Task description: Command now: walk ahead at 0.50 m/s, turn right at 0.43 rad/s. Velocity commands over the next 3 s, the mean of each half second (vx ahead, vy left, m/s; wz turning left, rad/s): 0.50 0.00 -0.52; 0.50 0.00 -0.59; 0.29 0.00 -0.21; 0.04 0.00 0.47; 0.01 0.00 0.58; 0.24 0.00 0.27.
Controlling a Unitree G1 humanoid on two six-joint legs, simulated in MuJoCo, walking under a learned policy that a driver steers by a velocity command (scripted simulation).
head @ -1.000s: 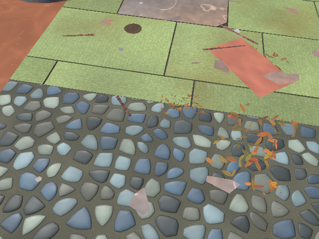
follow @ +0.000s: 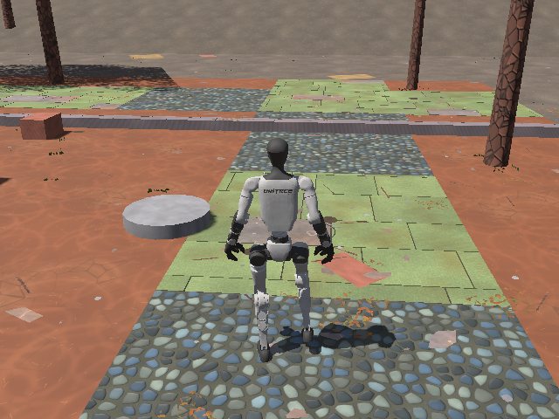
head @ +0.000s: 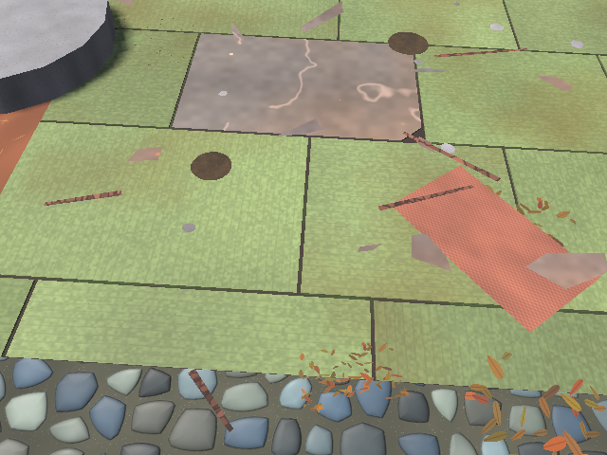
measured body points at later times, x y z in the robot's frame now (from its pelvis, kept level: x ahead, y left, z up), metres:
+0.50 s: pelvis +0.28 -0.08 +0.00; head +0.31 -0.10 +0.44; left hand +0.44 +0.17 -0.11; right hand +0.36 -0.38 -0.10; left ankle +0.35 +0.09 -0.67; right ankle +0.28 -0.14 -0.75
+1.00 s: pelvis +0.56 -0.12 +0.00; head +0.58 -0.13 +0.45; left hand +0.83 +0.03 -0.10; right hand +0.47 -0.40 -0.11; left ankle +0.62 -0.03 -0.75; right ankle +0.50 -0.25 -0.67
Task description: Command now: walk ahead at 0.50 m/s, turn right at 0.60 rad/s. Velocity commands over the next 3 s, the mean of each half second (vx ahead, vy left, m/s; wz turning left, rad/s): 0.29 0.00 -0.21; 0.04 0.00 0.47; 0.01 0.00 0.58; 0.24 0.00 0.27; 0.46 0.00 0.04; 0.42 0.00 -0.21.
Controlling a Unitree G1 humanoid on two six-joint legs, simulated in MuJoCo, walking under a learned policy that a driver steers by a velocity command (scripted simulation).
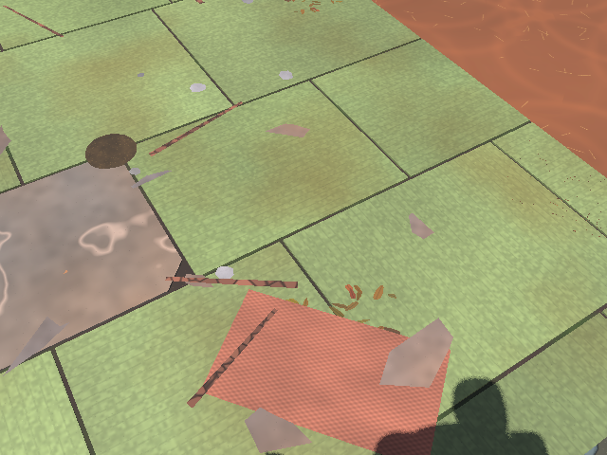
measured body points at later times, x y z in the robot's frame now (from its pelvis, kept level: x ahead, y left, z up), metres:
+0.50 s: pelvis +0.20 -0.06 -0.01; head +0.24 -0.08 +0.44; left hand +0.38 +0.18 -0.10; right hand +0.27 -0.35 -0.14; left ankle +0.22 +0.10 -0.68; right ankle +0.26 -0.16 -0.74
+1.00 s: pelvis +0.24 -0.01 +0.00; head +0.28 +0.03 +0.45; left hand +0.35 +0.30 -0.12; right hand +0.43 -0.27 -0.08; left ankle +0.23 +0.07 -0.74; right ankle +0.29 -0.17 -0.67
